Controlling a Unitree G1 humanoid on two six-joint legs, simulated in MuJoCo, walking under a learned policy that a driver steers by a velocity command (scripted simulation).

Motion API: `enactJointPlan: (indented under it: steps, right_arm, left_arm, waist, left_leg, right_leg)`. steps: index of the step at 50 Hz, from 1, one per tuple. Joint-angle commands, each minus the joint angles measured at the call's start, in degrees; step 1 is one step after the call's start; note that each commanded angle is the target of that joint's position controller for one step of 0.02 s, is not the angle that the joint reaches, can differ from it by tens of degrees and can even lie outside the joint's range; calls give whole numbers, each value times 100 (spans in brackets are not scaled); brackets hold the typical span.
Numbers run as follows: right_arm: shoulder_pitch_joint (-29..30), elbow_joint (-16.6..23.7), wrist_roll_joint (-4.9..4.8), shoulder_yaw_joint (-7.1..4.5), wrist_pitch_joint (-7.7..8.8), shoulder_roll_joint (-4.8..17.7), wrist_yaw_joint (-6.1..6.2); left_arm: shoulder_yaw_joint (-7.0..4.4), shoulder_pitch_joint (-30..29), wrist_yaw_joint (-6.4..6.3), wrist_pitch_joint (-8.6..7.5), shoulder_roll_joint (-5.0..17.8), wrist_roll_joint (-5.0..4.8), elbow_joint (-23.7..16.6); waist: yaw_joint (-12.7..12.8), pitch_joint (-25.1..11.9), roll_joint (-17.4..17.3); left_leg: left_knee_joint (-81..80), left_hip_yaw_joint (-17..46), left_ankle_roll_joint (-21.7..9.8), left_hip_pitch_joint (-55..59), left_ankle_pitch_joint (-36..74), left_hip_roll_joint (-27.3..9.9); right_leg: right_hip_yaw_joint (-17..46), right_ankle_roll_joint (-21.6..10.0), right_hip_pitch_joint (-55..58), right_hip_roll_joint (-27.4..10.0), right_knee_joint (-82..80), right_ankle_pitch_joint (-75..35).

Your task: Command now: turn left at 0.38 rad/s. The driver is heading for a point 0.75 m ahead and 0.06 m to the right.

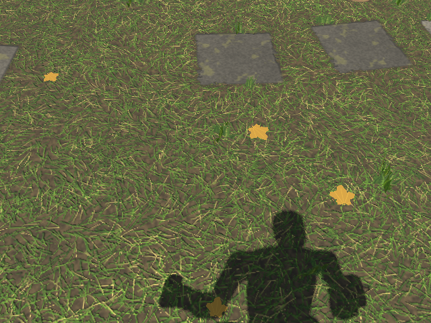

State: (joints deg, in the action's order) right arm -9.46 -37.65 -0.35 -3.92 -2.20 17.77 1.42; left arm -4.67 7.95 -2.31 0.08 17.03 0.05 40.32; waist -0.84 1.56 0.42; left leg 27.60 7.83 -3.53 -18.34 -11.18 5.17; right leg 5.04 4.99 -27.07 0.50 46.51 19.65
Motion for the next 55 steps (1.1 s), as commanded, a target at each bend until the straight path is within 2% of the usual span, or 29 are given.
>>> enactJointPlan:
  steps: [1,5,6,7,8,9,10,12,16,18,20,22,24,25,27,30,31,32,33,35,38,42,47,50,51,52,53,54,55]
  right_arm:
    - [114,394,30,-227,36,888,-20]
    - [239,372,-31,-108,0,683,-37]
    - [43,338,8,-58,28,538,-32]
    - [-248,343,124,7,78,329,-44]
    - [-145,424,82,-35,114,417,-48]
    - [-106,334,118,-109,126,703,-30]
    - [51,337,91,-143,121,711,-33]
    - [76,278,101,-111,55,500,-40]
    - [-134,58,101,6,54,145,-114]
    - [-123,28,75,-73,23,534,-108]
    - [-321,11,36,-74,118,454,-132]
    - [-487,-27,26,-73,279,519,-125]
    - [-879,-130,11,-106,403,722,-144]
    - [-919,-138,-21,-111,426,762,-140]
    - [-825,-95,-59,-94,441,718,-136]
    - [-131,176,-69,3,430,394,-122]
    - [-2,395,-40,81,519,112,-92]
    - [3,526,-71,34,622,324,-53]
    - [-67,479,-163,-54,677,545,-72]
    - [-45,417,-168,-1,721,346,-152]
    - [132,399,-69,47,717,147,-303]
    - [742,504,-54,194,763,-129,-426]
    - [948,603,-111,53,764,333,-455]
    - [-594,199,-76,-216,705,777,-330]
    - [-1573,56,-32,-316,651,1179,-245]
    - [-1650,4,80,-315,678,1543,-317]
    - [-1434,32,-11,-195,701,976,-322]
    - [-1068,24,-43,-122,706,766,-305]
    - [-746,43,-5,-95,708,710,-311]
  left_arm:
    - [-105,-89,64,-128,481,-28,-407]
    - [-76,242,174,-241,369,-5,-339]
    - [-96,276,171,-263,548,89,-374]
    - [-146,253,141,-252,934,191,-472]
    - [-87,60,161,-243,808,290,-376]
    - [0,-186,175,-267,492,233,-499]
    - [5,-187,162,-270,489,178,-473]
    - [-8,-227,133,-270,616,64,-444]
    - [94,130,170,-198,373,62,-306]
    - [114,387,222,-216,391,116,-324]
    - [96,109,197,-220,480,34,-414]
    - [122,99,164,-314,321,-63,-490]
    - [141,-77,202,-490,138,-159,-629]
    - [126,-187,235,-572,185,-195,-676]
    - [115,-99,334,-683,178,-181,-652]
    - [-27,1073,395,-676,443,-95,-183]
    - [-173,1636,400,-663,935,-75,-68]
    - [-234,2099,431,-645,1128,-73,-26]
    - [-136,2058,404,-632,839,-60,-4]
    - [-67,1806,344,-591,655,-25,-71]
    - [22,1433,285,-478,540,-15,-89]
    - [-23,1362,191,-421,833,-82,3]
    - [-103,1501,197,-418,1076,-182,211]
    - [-57,1516,166,-346,982,-112,242]
    - [94,1641,149,-340,599,58,98]
    - [266,2406,168,-442,-56,-89,-10]
    - [132,1902,216,-528,629,-232,50]
    - [56,1288,255,-564,872,-320,-117]
    - [86,997,233,-591,804,-238,-163]
  waist:
    - [-107,-656,-941]
    - [163,-620,-840]
    - [106,-665,-557]
    - [-178,-782,516]
    - [-319,-541,1362]
    - [-189,-491,1112]
    - [-110,-476,1053]
    - [-57,-432,955]
    - [-42,-667,751]
    - [246,-441,188]
    - [32,87,-66]
    - [3,392,-633]
    - [-101,495,-1289]
    - [-128,615,-1328]
    - [-22,446,-1270]
    - [571,-145,-697]
    - [655,-275,642]
    - [846,-286,1517]
    - [706,22,1027]
    - [539,206,452]
    - [361,303,503]
    - [478,331,522]
    - [308,369,585]
    - [-568,-733,465]
    - [-867,-1582,-344]
    - [-302,-2330,-1966]
    - [-518,-1800,-1339]
    - [-460,-954,-961]
    - [-296,-583,-413]
  left_leg:
    - [-673,1625,-968,565,723,-1490]
    - [-312,1664,-647,427,900,-1229]
    - [-109,1500,-344,159,388,-1020]
    - [723,821,5,-212,-751,-437]
    - [917,157,272,-354,-1633,-113]
    - [1325,59,476,-151,-1779,-304]
    - [1424,-37,543,-235,-1610,-314]
    - [1358,-106,685,-243,-1461,-490]
    - [-167,-438,615,972,141,-455]
    - [190,-283,262,839,-822,-523]
    - [-190,-14,-131,-27,-2633,-592]
    - [-685,611,-396,-143,-3195,-943]
    - [-1365,2050,-879,394,-3538,-1714]
    - [-1463,2395,-1028,479,-3203,-1928]
    - [-1283,2116,-942,686,-2210,-1930]
    - [-247,619,-240,-434,-794,-1110]
    - [1337,-379,185,-1287,-493,-339]
    - [2833,-454,400,-2421,-1758,-221]
    - [3688,-248,347,-3150,-2140,-434]
    - [3990,-335,200,-3617,-1331,-804]
    - [3128,-604,300,-2979,-615,-1030]
    - [1245,-955,476,-1682,603,-780]
    - [424,-842,167,-1007,952,-649]
    - [330,-1104,-258,1276,737,-365]
    - [445,255,-600,2902,448,-1537]
    - [-711,3394,-1458,4015,-1520,-2719]
    - [-1305,3727,-1291,3592,-2446,-2605]
    - [-1320,2803,-1080,2872,-2151,-2471]
    - [-1359,2140,-986,2112,-1295,-2252]
  right_leg:
    - [-92,-52,304,-10,-447,80]
    - [-230,-338,1368,-19,-2313,-974]
    - [134,-498,1859,-457,-2532,-1567]
    - [1053,-917,2197,-1399,-2636,-2651]
    - [1719,-1686,1572,-1894,-2797,-2681]
    - [1667,-1853,1413,-1868,-2899,-2365]
    - [1500,-1721,1540,-1673,-2835,-2175]
    - [1210,-1538,1677,-1477,-2671,-2253]
    - [448,-1022,1470,-822,-2361,-1648]
    - [103,-765,1015,-322,-2335,530]
    - [-151,-718,872,-156,-1901,1568]
    - [-368,-758,529,-37,-1305,1419]
    - [-641,-739,-117,161,-454,659]
    - [-510,-837,-306,71,-437,624]
    - [-476,-1008,-45,-26,-878,750]
    - [-128,-1126,2475,-209,-1983,-508]
    - [1287,-1537,3266,-960,-2522,-156]
    - [3032,-2216,3832,-1969,-3153,-234]
    - [3119,-2352,3909,-2157,-3151,-309]
    - [2289,-2122,3839,-1866,-3221,-503]
    - [1156,-1822,3064,-1416,-3601,-1617]
    - [198,-1615,2160,-1025,-3778,-1891]
    - [237,-1433,2473,-1491,-3621,-2455]
    - [-299,-1079,2196,-1051,-1421,-4475]
    - [-496,-865,1018,-710,522,-2633]
    - [-80,-592,-691,337,2352,1287]
    - [376,-637,-1341,38,2933,1214]
    - [156,-710,-1660,-259,2909,680]
    - [20,-727,-1454,-524,2663,174]
